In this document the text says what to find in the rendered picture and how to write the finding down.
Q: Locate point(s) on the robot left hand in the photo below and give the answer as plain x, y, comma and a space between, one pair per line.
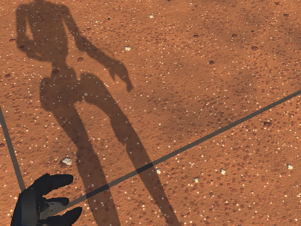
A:
31, 207

